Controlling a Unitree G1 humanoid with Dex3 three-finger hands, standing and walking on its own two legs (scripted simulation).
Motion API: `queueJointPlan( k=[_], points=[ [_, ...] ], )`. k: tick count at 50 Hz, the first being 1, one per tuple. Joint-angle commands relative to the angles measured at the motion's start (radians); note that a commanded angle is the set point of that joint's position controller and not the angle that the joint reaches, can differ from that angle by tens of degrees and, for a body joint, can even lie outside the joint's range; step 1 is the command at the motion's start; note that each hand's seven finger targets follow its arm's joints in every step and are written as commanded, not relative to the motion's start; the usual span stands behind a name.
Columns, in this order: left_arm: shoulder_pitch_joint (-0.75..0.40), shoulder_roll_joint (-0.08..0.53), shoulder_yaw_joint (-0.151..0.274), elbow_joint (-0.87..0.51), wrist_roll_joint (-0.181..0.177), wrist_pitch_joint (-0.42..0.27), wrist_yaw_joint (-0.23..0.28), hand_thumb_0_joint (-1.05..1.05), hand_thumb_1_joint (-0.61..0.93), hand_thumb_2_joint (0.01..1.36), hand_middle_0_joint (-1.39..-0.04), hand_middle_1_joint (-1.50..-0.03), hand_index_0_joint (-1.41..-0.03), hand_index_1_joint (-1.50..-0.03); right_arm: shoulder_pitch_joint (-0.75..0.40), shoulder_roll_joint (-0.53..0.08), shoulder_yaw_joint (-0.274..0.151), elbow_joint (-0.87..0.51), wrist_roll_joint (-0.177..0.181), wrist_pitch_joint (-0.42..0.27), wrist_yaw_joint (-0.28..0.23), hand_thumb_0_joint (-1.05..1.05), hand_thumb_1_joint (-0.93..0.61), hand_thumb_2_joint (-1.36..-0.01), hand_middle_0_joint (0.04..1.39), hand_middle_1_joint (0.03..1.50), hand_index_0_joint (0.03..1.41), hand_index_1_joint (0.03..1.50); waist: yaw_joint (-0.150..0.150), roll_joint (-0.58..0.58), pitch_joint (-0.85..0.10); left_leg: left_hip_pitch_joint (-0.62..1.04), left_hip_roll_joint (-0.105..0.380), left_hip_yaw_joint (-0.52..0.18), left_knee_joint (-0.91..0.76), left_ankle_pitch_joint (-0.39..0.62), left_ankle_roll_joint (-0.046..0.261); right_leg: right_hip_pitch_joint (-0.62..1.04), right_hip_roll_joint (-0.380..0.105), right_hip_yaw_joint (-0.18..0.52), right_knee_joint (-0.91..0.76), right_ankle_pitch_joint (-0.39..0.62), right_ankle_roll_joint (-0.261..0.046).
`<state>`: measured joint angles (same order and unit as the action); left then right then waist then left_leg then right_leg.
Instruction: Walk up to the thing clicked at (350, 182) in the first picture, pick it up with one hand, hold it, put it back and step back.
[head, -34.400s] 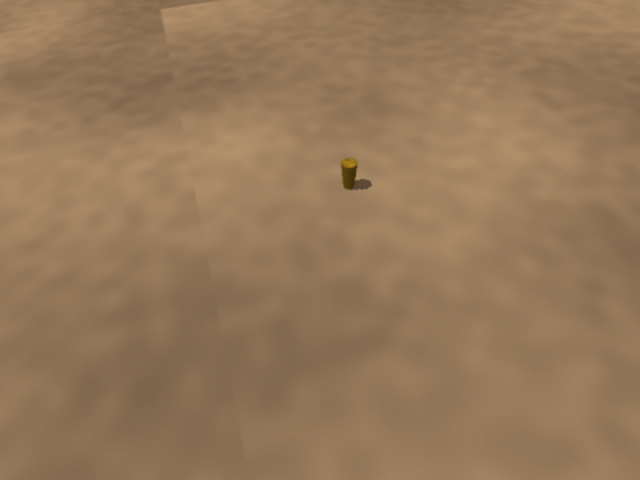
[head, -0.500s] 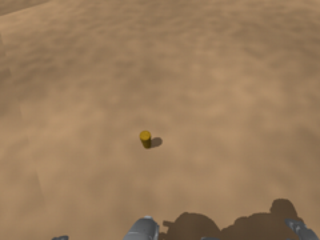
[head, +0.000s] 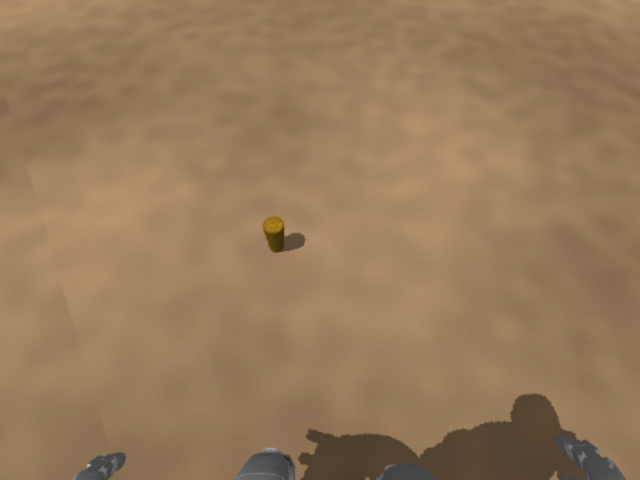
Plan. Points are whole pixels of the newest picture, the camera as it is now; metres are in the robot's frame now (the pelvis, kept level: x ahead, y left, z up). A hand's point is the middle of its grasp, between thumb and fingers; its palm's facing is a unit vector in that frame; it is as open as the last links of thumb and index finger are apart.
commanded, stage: step back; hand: left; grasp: from the side
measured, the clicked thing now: (275, 236) +0.92 +0.21 -0.69
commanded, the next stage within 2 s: stand in 1.30 s
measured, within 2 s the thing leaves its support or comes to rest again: neither
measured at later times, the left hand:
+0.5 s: hand out of the picture -0.09 +0.25 -0.14, palm faces +0.10 -0.91 -0.40, open 7.4 cm
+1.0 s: hand out of the picture -0.11 +0.25 -0.15, palm faces +0.09 -0.93 -0.36, open 7.4 cm
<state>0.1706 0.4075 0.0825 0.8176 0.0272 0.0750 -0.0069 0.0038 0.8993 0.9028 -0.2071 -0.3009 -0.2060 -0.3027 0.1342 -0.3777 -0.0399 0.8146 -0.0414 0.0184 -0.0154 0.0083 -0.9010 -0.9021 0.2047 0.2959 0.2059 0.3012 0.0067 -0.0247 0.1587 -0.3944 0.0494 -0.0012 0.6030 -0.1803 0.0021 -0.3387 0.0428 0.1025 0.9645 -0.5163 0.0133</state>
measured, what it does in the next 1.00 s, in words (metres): walks backwards: right foot, then left foot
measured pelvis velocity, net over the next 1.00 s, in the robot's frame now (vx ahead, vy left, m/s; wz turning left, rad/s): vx -0.14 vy -0.03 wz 0.09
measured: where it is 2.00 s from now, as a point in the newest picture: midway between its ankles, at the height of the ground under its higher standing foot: outside the picture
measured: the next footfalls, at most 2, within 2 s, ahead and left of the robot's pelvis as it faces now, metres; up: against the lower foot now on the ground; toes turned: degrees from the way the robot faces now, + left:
right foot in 0.06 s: -0.07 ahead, -0.15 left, +0.00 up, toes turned +5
left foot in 0.38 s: -0.12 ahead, +0.09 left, +0.00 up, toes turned +5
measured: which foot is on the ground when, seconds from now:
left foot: down 0.00-0.08, up 0.10-0.36, down 0.38-1.00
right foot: up 0.00-0.04, down 0.06-1.00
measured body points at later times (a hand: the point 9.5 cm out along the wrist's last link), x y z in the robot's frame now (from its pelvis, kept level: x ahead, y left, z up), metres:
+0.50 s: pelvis -0.14 -0.03 +0.00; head -0.12 -0.02 +0.45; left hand -0.09 +0.30 -0.11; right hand -0.04 -0.33 -0.12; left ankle -0.16 +0.08 -0.72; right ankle -0.09 -0.15 -0.70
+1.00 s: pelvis -0.14 -0.03 +0.01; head -0.13 -0.02 +0.46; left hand -0.11 +0.30 -0.12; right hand -0.05 -0.32 -0.12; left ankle -0.15 +0.09 -0.72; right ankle -0.11 -0.15 -0.72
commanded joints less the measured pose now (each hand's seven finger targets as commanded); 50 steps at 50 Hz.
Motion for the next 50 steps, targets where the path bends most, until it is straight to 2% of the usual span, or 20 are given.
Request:
queueJointPlan(
  k=[1, 2, 3, 4, 5, 8, 14, 18, 19, 21, 22, 24, 30, 31, 33, 35, 41, 44, 48, 50],
  points=[
    [0.155, 0.140, 0.048, 0.000, -0.004, -0.036, 0.006, 0.000, 0.900, 0.900, -0.200, -0.300, -0.200, -0.300, -0.022, -0.305, -0.083, -0.070, 0.007, 0.008, -0.017, 0.000, -0.900, -0.900, 0.200, 0.300, 0.200, 0.300, 0.037, 0.245, -0.273, 0.158, 0.172, -0.174, -0.083, 0.162, 0.169, 0.159, -0.022, -0.122, -0.497, 0.177, -0.035],
    [0.166, 0.160, 0.055, 0.017, 0.007, -0.042, 0.010, 0.000, 0.900, 0.900, -0.200, -0.300, -0.200, -0.300, -0.015, -0.266, -0.071, -0.067, 0.014, 0.015, -0.014, 0.000, -0.900, -0.900, 0.200, 0.300, 0.200, 0.300, 0.033, 0.187, -0.262, 0.068, 0.118, -0.147, -0.011, 0.079, 0.118, 0.214, -0.034, -0.085, -0.559, 0.222, -0.047],
    [0.147, 0.229, 0.075, 0.000, 0.023, -0.047, 0.010, 0.000, 0.900, 0.900, -0.200, -0.300, -0.200, -0.300, -0.001, -0.198, -0.052, -0.082, 0.020, 0.013, -0.011, 0.000, -0.900, -0.900, 0.200, 0.300, 0.200, 0.300, 0.024, -0.006, -0.207, -0.145, -0.012, -0.093, 0.140, -0.132, 0.052, 0.232, -0.176, 0.168, -0.583, 0.171, -0.090],
    [0.069, 0.358, 0.105, -0.038, 0.019, -0.040, 0.009, 0.000, 0.900, 0.900, -0.200, -0.300, -0.200, -0.300, -0.039, -0.173, -0.056, -0.111, 0.026, 0.011, -0.030, 0.000, -0.900, -0.900, 0.200, 0.300, 0.200, 0.300, 0.057, -0.250, -0.162, -0.186, -0.149, -0.081, 0.341, -0.415, -0.005, 0.017, -0.415, 0.390, -0.659, 0.201, -0.250],
    [0.013, 0.373, 0.102, -0.069, 0.018, -0.047, 0.016, 0.000, 0.900, 0.900, -0.200, -0.300, -0.200, -0.300, -0.052, -0.215, -0.075, -0.098, 0.028, 0.014, -0.037, 0.000, -0.900, -0.900, 0.200, 0.300, 0.200, 0.300, 0.060, -0.241, -0.107, -0.125, -0.102, -0.171, 0.516, -0.437, -0.018, -0.152, -0.503, 0.494, -0.701, 0.192, -0.332],
    [-0.119, 0.241, 0.060, -0.084, 0.022, -0.059, 0.030, 0.000, 0.900, 0.900, -0.200, -0.300, -0.200, -0.300, 0.029, -0.205, -0.060, -0.037, 0.036, 0.013, -0.027, 0.000, -0.900, -0.900, 0.200, 0.300, 0.200, 0.300, -0.032, -0.101, -0.077, -0.080, -0.160, -0.152, 0.623, -0.289, -0.011, -0.119, -0.289, 0.117, -0.545, 0.461, -0.211],
    [0.062, 0.254, 0.069, -0.045, 0.024, -0.075, 0.040, 0.000, 0.900, 0.900, -0.200, -0.300, -0.200, -0.300, -0.002, -0.188, -0.055, -0.040, 0.012, -0.006, -0.011, 0.000, -0.900, -0.900, 0.200, 0.300, 0.200, 0.300, 0.078, -0.162, -0.192, -0.149, -0.084, -0.071, 0.264, -0.366, -0.020, 0.303, -0.325, 0.178, -0.478, 0.435, -0.231],
    [-0.012, 0.255, 0.052, -0.042, 0.005, -0.066, 0.028, 0.000, 0.900, 0.900, -0.200, -0.300, -0.200, -0.300, 0.105, -0.182, -0.069, 0.051, 0.012, -0.020, 0.001, 0.000, -0.900, -0.900, 0.200, 0.300, 0.200, 0.300, 0.008, -0.151, -0.193, 0.189, -0.087, 0.028, -0.160, -0.231, 0.017, 0.103, -0.297, 0.120, -0.462, 0.283, -0.182],
    [-0.001, 0.214, 0.033, -0.037, 0.006, -0.064, 0.027, 0.000, 0.900, 0.900, -0.200, -0.300, -0.200, -0.300, 0.132, -0.194, -0.078, 0.077, 0.005, -0.026, -0.001, 0.000, -0.900, -0.900, 0.200, 0.300, 0.200, 0.300, -0.007, -0.086, -0.200, 0.301, -0.065, -0.045, -0.247, -0.180, 0.035, 0.006, -0.266, 0.077, -0.382, 0.270, -0.133],
    [-0.054, 0.170, 0.022, -0.031, -0.015, -0.068, 0.028, 0.000, 0.900, 0.900, -0.200, -0.300, -0.200, -0.300, 0.050, -0.340, -0.094, 0.054, -0.003, -0.033, 0.007, 0.000, -0.900, -0.900, 0.200, 0.300, 0.200, 0.300, -0.031, 0.243, -0.149, 0.175, 0.293, -0.544, -0.376, -0.493, 0.220, -0.185, -0.068, -0.116, -0.139, -0.076, -0.024],
    [-0.095, 0.224, 0.039, -0.016, 0.001, -0.074, 0.031, 0.000, 0.900, 0.900, -0.200, -0.300, -0.200, -0.300, 0.011, -0.334, -0.096, 0.046, -0.001, -0.038, 0.013, 0.000, -0.900, -0.900, 0.200, 0.300, 0.200, 0.300, -0.036, 0.167, -0.083, 0.021, 0.315, -0.558, -0.398, -0.555, 0.262, -0.097, -0.101, -0.024, -0.049, -0.081, -0.028],
    [-0.034, 0.175, 0.028, 0.027, -0.018, -0.077, 0.011, 0.000, 0.900, 0.900, -0.200, -0.300, -0.200, -0.300, -0.057, -0.225, -0.057, 0.049, -0.003, -0.054, 0.006, 0.000, -0.900, -0.900, 0.200, 0.300, 0.200, 0.300, 0.021, 0.086, -0.071, 0.082, 0.166, -0.312, -0.319, -0.268, 0.177, -0.073, -0.077, -0.014, -0.055, 0.059, -0.030],
    [0.032, 0.135, 0.023, 0.108, -0.001, -0.111, 0.010, 0.000, 0.900, 0.900, -0.200, -0.300, -0.200, -0.300, -0.044, -0.213, -0.057, 0.077, 0.009, -0.026, 0.019, 0.000, -0.900, -0.900, 0.200, 0.300, 0.200, 0.300, 0.031, 0.156, -0.106, 0.059, 0.118, -0.180, -0.190, -0.253, 0.113, 0.211, -0.021, -0.141, -0.567, 0.183, -0.040],
    [0.044, 0.162, 0.032, 0.122, 0.007, -0.122, 0.018, 0.000, 0.900, 0.900, -0.200, -0.300, -0.200, -0.300, -0.032, -0.175, -0.045, 0.073, 0.016, -0.025, 0.019, 0.000, -0.900, -0.900, 0.200, 0.300, 0.200, 0.300, 0.038, 0.083, -0.129, -0.006, 0.083, -0.147, -0.110, -0.189, 0.078, 0.318, -0.053, -0.063, -0.591, 0.241, -0.050],
    [0.036, 0.274, 0.048, 0.126, 0.015, -0.132, 0.019, 0.000, 0.900, 0.900, -0.200, -0.300, -0.200, -0.300, -0.037, -0.162, -0.044, 0.081, 0.019, -0.020, 0.017, 0.000, -0.900, -0.900, 0.200, 0.300, 0.200, 0.300, 0.038, -0.110, -0.091, -0.054, -0.061, -0.063, 0.143, -0.384, 0.015, 0.140, -0.334, 0.361, -0.736, -0.215, -0.188],
    [-0.061, 0.258, 0.044, 0.091, 0.010, -0.137, 0.019, 0.000, 0.900, 0.900, -0.200, -0.300, -0.200, -0.300, 0.014, -0.196, -0.057, 0.107, 0.016, -0.025, 0.023, 0.000, -0.900, -0.900, 0.200, 0.300, 0.200, 0.300, -0.002, -0.047, -0.033, -0.004, -0.018, -0.091, 0.201, -0.326, 0.004, 0.009, -0.379, 0.358, -0.744, -0.256, -0.238],
    [-0.086, 0.192, 0.011, 0.102, 0.007, -0.118, 0.006, 0.000, 0.900, 0.900, -0.200, -0.300, -0.200, -0.300, 0.097, -0.173, -0.069, 0.164, 0.002, -0.046, 0.028, 0.000, -0.900, -0.900, 0.200, 0.300, 0.200, 0.300, -0.040, -0.067, -0.133, 0.287, -0.042, -0.042, -0.132, -0.190, 0.025, -0.098, -0.212, 0.062, -0.586, -0.020, -0.114],
    [-0.082, 0.166, 0.003, 0.121, -0.011, -0.111, 0.003, 0.000, 0.900, 0.900, -0.200, -0.300, -0.200, -0.300, -0.003, -0.252, -0.074, 0.137, 0.002, -0.054, 0.023, 0.000, -0.900, -0.900, 0.200, 0.300, 0.200, 0.300, -0.010, 0.119, -0.083, 0.103, 0.216, -0.403, -0.383, -0.542, 0.146, -0.036, -0.053, -0.108, -0.304, 0.053, -0.036],
    [-0.025, 0.139, -0.003, 0.164, -0.014, -0.137, 0.011, 0.000, 0.900, 0.900, -0.200, -0.300, -0.200, -0.300, -0.055, -0.202, -0.050, 0.146, 0.011, -0.062, 0.021, 0.000, -0.900, -0.900, 0.200, 0.300, 0.200, 0.300, 0.032, 0.161, -0.149, 0.165, 0.137, -0.194, -0.218, 0.089, 0.091, 0.144, -0.079, -0.085, -0.511, 0.281, -0.045],
    [-0.002, 0.184, 0.005, 0.182, -0.015, -0.143, 0.018, 0.000, 0.900, 0.900, -0.200, -0.300, -0.200, -0.300, -0.052, -0.183, -0.045, 0.148, 0.023, -0.054, 0.018, 0.000, -0.900, -0.900, 0.200, 0.300, 0.200, 0.300, 0.024, 0.113, -0.204, 0.139, 0.064, -0.103, -0.130, 0.147, 0.042, 0.248, -0.122, -0.014, -0.513, 0.475, -0.065]
  ],
)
